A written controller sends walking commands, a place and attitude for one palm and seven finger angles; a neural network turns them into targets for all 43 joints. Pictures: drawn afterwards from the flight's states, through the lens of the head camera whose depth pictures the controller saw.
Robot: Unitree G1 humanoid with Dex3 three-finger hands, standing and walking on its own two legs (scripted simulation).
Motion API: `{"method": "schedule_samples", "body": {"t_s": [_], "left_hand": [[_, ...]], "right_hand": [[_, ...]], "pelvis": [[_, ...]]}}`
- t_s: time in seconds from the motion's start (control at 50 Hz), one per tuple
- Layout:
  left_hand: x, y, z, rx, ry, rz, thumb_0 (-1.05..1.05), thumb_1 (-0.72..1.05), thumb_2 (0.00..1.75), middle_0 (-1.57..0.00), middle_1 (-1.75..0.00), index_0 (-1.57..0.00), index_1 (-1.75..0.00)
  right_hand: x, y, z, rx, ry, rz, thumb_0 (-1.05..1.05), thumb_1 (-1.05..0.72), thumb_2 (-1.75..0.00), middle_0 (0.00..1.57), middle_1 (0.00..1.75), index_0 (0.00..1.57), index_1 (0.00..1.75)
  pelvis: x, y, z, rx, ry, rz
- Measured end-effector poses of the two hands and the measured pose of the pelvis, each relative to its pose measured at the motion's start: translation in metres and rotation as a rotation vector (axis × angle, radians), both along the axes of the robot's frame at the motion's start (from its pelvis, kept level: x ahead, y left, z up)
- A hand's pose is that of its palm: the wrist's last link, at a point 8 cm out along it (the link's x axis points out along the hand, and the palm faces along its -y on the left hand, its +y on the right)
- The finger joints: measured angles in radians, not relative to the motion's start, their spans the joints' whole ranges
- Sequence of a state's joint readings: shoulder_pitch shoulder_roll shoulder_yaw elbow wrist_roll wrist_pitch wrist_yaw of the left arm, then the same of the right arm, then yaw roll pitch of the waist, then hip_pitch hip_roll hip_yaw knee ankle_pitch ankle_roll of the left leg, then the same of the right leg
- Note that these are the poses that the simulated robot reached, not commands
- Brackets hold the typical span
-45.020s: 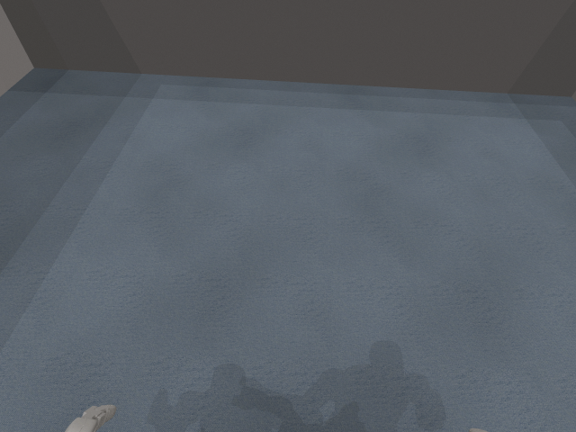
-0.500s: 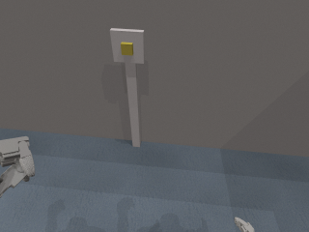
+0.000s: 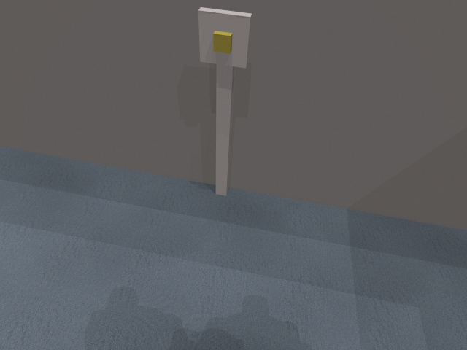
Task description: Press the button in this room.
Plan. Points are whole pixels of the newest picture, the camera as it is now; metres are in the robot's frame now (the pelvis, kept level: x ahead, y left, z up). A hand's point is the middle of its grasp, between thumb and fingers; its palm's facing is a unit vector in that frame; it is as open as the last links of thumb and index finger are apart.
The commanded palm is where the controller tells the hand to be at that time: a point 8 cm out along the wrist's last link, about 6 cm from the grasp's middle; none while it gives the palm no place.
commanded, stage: let the arm hang, fingers relaxed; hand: left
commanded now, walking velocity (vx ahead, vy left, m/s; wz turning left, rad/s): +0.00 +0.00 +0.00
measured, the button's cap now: (222, 42) +0.97 +0.07 +0.09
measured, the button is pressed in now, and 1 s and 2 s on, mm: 0 0 0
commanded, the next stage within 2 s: stand and wait in 0.78 s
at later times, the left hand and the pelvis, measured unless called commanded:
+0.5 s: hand out of the picture +0.02 +0.21 -0.15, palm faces +0.02 -0.98 -0.22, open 7.1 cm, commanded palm none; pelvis +0.00 +0.02 +0.02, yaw -1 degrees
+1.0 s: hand out of the picture +0.02 +0.20 -0.16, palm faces +0.06 -0.97 -0.25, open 7.4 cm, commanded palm none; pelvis +0.01 +0.00 +0.01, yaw +1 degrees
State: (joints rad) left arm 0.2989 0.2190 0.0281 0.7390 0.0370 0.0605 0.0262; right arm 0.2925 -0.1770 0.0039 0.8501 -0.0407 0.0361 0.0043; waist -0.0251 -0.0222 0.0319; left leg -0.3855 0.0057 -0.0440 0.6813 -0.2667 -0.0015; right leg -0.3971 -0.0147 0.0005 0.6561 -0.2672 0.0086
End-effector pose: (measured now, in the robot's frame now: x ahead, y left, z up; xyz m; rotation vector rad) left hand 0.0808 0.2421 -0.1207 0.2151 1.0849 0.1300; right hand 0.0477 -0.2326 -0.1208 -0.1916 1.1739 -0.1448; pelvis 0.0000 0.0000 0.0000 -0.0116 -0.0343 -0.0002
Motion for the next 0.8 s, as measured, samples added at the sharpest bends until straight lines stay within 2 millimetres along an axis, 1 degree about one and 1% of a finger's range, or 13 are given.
{"method": "schedule_samples", "body": {"t_s": [0.06, 0.12, 0.2, 0.26, 0.3, 0.34, 0.44, 0.5, 0.54, 0.6, 0.7, 0.74, 0.8], "left_hand": [[-0.033, 0.015, -0.003, 0.012, 0.117, 0.032, 0.01, 0.90, 0.90, -0.88, -1.13, -0.88, -1.07], [-0.064, 0.025, 0.001, 0.032, 0.208, 0.065, 0.01, 0.91, 0.90, -0.78, -1.00, -0.78, -0.95], [-0.096, 0.031, 0.005, 0.050, 0.294, 0.103, 0.01, 0.91, 0.90, -0.64, -0.82, -0.64, -0.80], [-0.109, 0.030, 0.005, 0.048, 0.336, 0.113, 0.01, 0.91, 0.90, -0.54, -0.69, -0.53, -0.68], [-0.110, 0.028, 0.003, 0.039, 0.347, 0.113, 0.01, 0.91, 0.90, -0.46, -0.61, -0.46, -0.60], [-0.106, 0.026, 0.000, 0.025, 0.342, 0.107, 0.01, 0.91, 0.90, -0.40, -0.53, -0.39, -0.52], [-0.081, 0.020, -0.003, -0.011, 0.284, 0.086, 0.01, 0.91, 0.90, -0.28, -0.40, -0.27, -0.39], [-0.067, 0.016, -0.002, -0.021, 0.241, 0.077, 0.00, 0.91, 0.90, -0.25, -0.35, -0.24, -0.35], [-0.062, 0.013, -0.001, -0.023, 0.221, 0.079, 0.00, 0.91, 0.90, -0.23, -0.34, -0.22, -0.33], [-0.063, 0.007, -0.002, -0.021, 0.209, 0.090, 0.00, 0.91, 0.90, -0.22, -0.32, -0.21, -0.32], [-0.076, -0.003, -0.005, -0.028, 0.247, 0.105, 0.00, 0.91, 0.90, -0.21, -0.31, -0.20, -0.31], [-0.077, -0.004, -0.009, -0.033, 0.265, 0.106, 0.00, 0.91, 0.90, -0.21, -0.30, -0.20, -0.30], [-0.074, -0.003, -0.012, -0.043, 0.279, 0.103, 0.00, 0.91, 0.90, -0.20, -0.30, -0.20, -0.30]], "right_hand": [[-0.033, 0.006, -0.002, 0.005, 0.113, -0.016, 0.01, -0.91, -0.90, 0.20, 0.30, 0.20, 0.30], [-0.056, 0.009, -0.003, 0.018, 0.195, -0.033, 0.01, -0.91, -0.90, 0.20, 0.30, 0.20, 0.30], [-0.069, 0.009, -0.007, 0.028, 0.244, -0.051, 0.01, -0.91, -0.90, 0.20, 0.30, 0.20, 0.30], [-0.070, 0.008, -0.008, 0.027, 0.244, -0.061, 0.01, -0.91, -0.90, 0.20, 0.30, 0.20, 0.30], [-0.069, 0.008, -0.009, 0.023, 0.235, -0.069, 0.01, -0.91, -0.90, 0.20, 0.30, 0.20, 0.30], [-0.068, 0.009, -0.009, 0.017, 0.222, -0.075, 0.01, -0.91, -0.90, 0.20, 0.30, 0.20, 0.30], [-0.063, 0.017, -0.005, 0.015, 0.200, -0.080, 0.01, -0.91, -0.90, 0.20, 0.30, 0.20, 0.30], [-0.058, 0.020, -0.003, 0.020, 0.193, -0.079, 0.01, -0.91, -0.90, 0.20, 0.30, 0.20, 0.30], [-0.053, 0.021, -0.004, 0.026, 0.187, -0.075, 0.01, -0.91, -0.90, 0.20, 0.30, 0.20, 0.30], [-0.043, 0.018, -0.008, 0.035, 0.173, -0.065, 0.01, -0.91, -0.90, 0.20, 0.30, 0.20, 0.30], [-0.026, 0.009, -0.011, 0.038, 0.135, -0.060, 0.01, -0.91, -0.90, 0.20, 0.30, 0.20, 0.30], [-0.025, 0.007, -0.011, 0.027, 0.125, -0.065, 0.00, -0.91, -0.90, 0.20, 0.30, 0.20, 0.30], [-0.032, 0.006, -0.010, 0.010, 0.138, -0.072, 0.00, -0.91, -0.90, 0.20, 0.30, 0.20, 0.30]], "pelvis": [[-0.002, 0.003, 0.006, -0.012, 0.008, -0.001], [-0.001, 0.004, 0.011, -0.011, 0.010, 0.000], [-0.001, 0.005, 0.013, -0.002, 0.000, -0.001], [-0.001, 0.008, 0.014, -0.002, -0.006, -0.003], [-0.002, 0.010, 0.014, -0.004, -0.008, -0.005], [-0.002, 0.013, 0.013, -0.006, -0.011, -0.009], [-0.003, 0.018, 0.016, -0.007, -0.012, -0.013], [-0.004, 0.018, 0.018, -0.002, -0.005, -0.011], [-0.005, 0.016, 0.018, 0.006, -0.004, -0.008], [-0.004, 0.010, 0.016, 0.016, -0.013, -0.002], [-0.003, 0.006, 0.014, 0.012, -0.017, 0.010], [-0.003, 0.007, 0.011, 0.004, -0.022, 0.014], [-0.001, 0.009, 0.010, -0.005, -0.022, 0.009]]}}
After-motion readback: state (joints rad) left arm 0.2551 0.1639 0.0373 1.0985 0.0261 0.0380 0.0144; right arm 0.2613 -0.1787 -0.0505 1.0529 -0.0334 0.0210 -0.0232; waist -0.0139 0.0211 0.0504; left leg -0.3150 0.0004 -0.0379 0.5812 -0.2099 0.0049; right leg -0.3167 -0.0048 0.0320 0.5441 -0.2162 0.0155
